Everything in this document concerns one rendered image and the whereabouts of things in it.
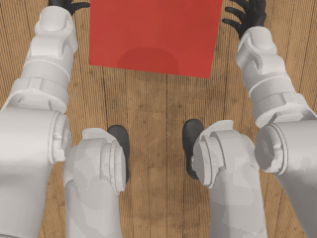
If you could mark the right robot thigh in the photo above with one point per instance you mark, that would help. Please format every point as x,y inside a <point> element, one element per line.
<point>236,200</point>

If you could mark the left robot upper arm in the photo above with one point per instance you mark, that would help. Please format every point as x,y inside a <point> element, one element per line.
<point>32,140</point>

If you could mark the right robot hand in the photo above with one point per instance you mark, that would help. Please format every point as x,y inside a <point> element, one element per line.
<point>254,15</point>

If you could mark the robot left forearm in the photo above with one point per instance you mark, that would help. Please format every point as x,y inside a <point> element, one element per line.
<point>48,65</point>

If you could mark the left robot thigh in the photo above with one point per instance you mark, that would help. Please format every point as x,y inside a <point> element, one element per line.
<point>91,197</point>

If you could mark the robot right forearm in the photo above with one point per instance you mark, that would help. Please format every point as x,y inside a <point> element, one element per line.
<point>269,86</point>

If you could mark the carton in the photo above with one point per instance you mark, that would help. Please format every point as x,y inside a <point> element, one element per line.
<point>164,36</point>

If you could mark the robot thigh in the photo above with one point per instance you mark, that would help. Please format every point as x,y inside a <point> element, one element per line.
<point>91,197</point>
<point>236,200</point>

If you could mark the left robot hand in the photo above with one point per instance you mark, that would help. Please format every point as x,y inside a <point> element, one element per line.
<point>67,5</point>

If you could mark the right robot upper arm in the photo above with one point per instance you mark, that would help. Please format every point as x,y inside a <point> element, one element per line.
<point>288,150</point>

